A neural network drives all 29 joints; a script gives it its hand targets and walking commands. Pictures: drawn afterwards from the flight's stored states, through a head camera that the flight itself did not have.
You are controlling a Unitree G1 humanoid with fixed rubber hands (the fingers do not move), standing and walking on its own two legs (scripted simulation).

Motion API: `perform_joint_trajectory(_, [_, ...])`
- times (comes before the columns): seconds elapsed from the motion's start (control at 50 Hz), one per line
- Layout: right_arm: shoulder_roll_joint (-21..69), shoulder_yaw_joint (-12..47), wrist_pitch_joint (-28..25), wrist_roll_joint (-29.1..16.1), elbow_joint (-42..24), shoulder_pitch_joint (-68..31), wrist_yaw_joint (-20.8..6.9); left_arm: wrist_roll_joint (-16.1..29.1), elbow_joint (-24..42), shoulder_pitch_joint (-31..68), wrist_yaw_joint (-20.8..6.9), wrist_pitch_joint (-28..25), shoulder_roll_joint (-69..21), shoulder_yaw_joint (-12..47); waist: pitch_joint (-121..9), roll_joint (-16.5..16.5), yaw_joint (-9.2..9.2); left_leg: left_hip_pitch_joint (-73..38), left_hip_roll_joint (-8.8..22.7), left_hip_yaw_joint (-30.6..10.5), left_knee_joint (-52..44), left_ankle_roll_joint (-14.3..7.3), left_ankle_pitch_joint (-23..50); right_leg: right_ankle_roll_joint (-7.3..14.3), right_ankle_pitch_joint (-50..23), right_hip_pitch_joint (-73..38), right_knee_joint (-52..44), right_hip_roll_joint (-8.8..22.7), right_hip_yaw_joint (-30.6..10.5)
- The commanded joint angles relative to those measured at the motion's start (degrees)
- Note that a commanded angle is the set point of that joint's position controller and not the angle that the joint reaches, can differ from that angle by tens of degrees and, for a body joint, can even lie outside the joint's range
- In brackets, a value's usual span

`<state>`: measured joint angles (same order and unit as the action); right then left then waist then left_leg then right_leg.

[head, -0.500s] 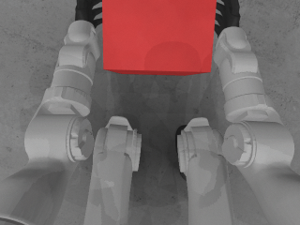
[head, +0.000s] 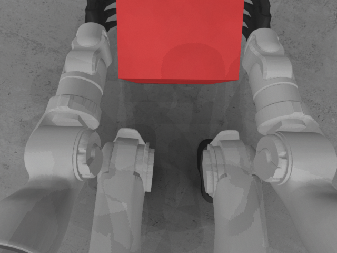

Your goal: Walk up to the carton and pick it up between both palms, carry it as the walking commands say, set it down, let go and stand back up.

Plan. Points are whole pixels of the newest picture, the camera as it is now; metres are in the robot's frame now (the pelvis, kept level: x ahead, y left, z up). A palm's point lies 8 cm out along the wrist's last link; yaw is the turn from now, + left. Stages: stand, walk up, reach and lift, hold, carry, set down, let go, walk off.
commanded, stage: set down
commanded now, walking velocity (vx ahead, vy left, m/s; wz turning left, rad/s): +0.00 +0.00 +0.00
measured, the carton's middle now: (176, 37) +0.52 +0.00 -0.24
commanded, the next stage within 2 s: none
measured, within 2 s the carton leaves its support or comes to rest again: neither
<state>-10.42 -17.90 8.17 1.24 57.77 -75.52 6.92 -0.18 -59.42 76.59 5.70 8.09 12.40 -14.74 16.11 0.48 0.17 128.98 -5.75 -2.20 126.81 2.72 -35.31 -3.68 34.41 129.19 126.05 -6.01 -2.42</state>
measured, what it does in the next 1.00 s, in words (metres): stands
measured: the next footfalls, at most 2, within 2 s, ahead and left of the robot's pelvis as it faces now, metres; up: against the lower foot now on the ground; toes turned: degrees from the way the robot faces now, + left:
none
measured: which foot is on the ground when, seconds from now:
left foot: down 0.00-1.00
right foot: down 0.00-1.00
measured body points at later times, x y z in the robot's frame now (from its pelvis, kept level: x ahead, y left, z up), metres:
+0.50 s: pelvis -0.01 +0.00 +0.00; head +0.35 +0.01 +0.26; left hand +0.53 +0.16 -0.18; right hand +0.53 -0.15 -0.18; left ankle +0.10 +0.12 -0.34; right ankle +0.11 -0.12 -0.34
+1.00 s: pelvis -0.01 +0.00 +0.00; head +0.36 +0.01 +0.26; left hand +0.53 +0.20 -0.18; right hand +0.53 -0.18 -0.18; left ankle +0.10 +0.12 -0.34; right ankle +0.11 -0.12 -0.34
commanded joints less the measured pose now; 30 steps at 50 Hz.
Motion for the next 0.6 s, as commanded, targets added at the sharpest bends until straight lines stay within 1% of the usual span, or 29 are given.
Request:
perform_joint_trajectory(0.0, [48.55,18.03,-1.64,-3.62,-5.95,-32.30,-14.66,3.13,7.10,31.48,-14.48,-1.92,-47.75,16.96,-57.57,-0.45,0.61,-23.61,-1.81,4.64,-9.70,-1.98,21.01,2.71,-21.08,-25.37,-7.82,-2.09,5.42])
perform_joint_trajectory(0.2, [45.52,16.02,-1.95,-2.93,-4.73,-31.87,-14.50,2.10,6.00,31.07,-14.48,-1.89,-45.12,15.33,-55.10,-0.52,0.43,-23.40,-1.50,4.48,-9.45,-1.93,19.30,2.75,-18.93,-24.12,-7.59,-1.85,5.48])
perform_joint_trajectory(0.28, [41.48,14.71,-2.49,-2.71,-4.24,-30.84,-13.67,1.74,5.67,30.27,-13.61,-2.29,-41.23,14.21,-55.14,-0.58,0.41,-23.90,-1.34,4.61,-9.43,-1.61,19.17,2.61,-18.64,-24.53,-7.63,-1.68,5.68])
perform_joint_trajectory(0.36, [34.91,13.01,-3.46,-2.69,-3.44,-29.04,-12.04,1.47,4.67,28.65,-11.98,-3.07,-34.56,12.40,-55.55,-0.77,0.37,-24.77,-1.03,4.68,-9.55,-1.19,18.97,2.34,-18.38,-25.53,-7.78,-1.37,5.80])
perform_joint_trajectory(0.4, [30.22,11.91,-4.11,-2.72,-2.92,-27.81,-10.84,1.33,3.89,27.48,-10.78,-3.62,-29.85,11.20,-55.84,-0.90,0.29,-25.38,-0.80,4.67,-9.68,-0.97,18.80,2.17,-18.23,-26.21,-7.91,-1.16,5.82])
perform_joint_trajectory(0.44, [23.05,10.25,-4.89,-2.70,-2.34,-25.88,-9.05,1.08,2.97,25.72,-8.97,-4.37,-22.78,9.42,-56.15,-0.94,0.26,-26.10,-0.49,4.72,-9.86,-0.71,18.52,1.97,-18.03,-27.12,-8.12,-0.85,5.76])
perform_joint_trajectory(0.5, [5.50,6.98,-6.13,-3.20,-1.76,-21.20,-4.59,1.30,1.30,20.91,-4.58,-5.94,-5.48,5.51,-57.26,-0.48,0.21,-27.32,0.18,4.88,-10.23,-0.37,17.95,1.58,-17.64,-29.52,-8.74,-0.04,5.46])
perform_joint_trajectory(0.54, [-7.87,5.22,-7.05,-4.67,-0.09,-16.87,-0.94,2.85,0.29,16.78,-1.02,-7.02,7.74,3.59,-58.38,-0.42,-0.12,-28.54,1.14,4.67,-10.88,-0.12,17.83,1.30,-17.76,-30.86,-9.52,0.89,4.98])
perform_joint_trajectory(0.58, [-10.50,5.74,-7.42,-6.06,0.99,-15.75,0.59,4.45,-0.29,16.09,0.43,-7.41,11.29,4.33,-59.72,-0.53,-0.42,-29.23,1.89,4.11,-11.10,-0.10,18.03,1.22,-18.21,-31.28,-9.78,1.74,4.54])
